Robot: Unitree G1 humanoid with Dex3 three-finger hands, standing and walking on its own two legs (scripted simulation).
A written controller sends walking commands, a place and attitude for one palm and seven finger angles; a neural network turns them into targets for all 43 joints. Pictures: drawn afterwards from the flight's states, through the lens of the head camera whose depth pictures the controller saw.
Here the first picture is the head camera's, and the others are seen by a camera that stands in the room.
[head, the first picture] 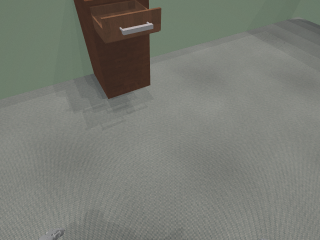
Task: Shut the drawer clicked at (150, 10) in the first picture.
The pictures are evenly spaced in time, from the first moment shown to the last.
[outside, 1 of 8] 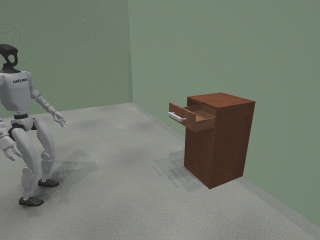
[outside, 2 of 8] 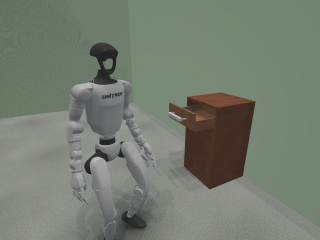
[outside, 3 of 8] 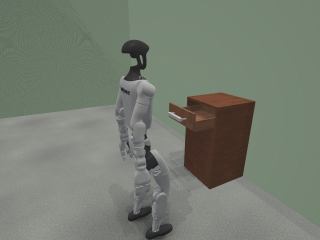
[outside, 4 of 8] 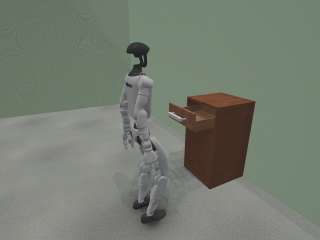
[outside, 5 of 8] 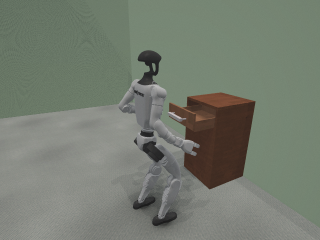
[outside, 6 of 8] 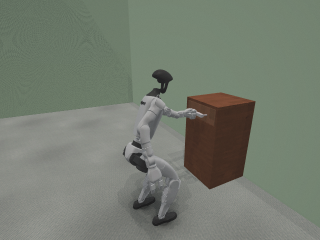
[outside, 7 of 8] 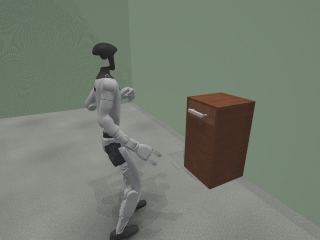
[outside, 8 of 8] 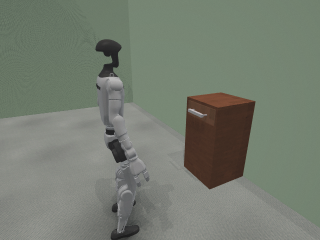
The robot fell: no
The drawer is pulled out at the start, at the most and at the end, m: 0.22 0.22 0.00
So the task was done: yes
